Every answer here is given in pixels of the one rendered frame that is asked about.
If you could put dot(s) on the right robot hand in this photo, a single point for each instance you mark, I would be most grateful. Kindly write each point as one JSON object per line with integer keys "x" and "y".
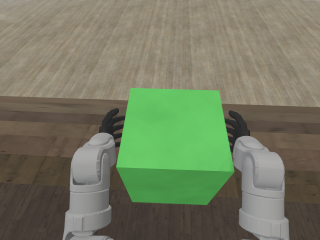
{"x": 240, "y": 128}

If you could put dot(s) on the carton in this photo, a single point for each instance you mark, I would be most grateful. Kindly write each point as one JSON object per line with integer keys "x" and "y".
{"x": 174, "y": 147}

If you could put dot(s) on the left robot hand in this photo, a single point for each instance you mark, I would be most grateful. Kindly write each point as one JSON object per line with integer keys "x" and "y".
{"x": 109, "y": 121}

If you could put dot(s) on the left robot forearm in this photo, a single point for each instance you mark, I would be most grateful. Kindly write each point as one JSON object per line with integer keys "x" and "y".
{"x": 89, "y": 208}

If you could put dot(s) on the right robot forearm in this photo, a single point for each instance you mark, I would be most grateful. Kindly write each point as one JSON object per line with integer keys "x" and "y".
{"x": 263, "y": 190}

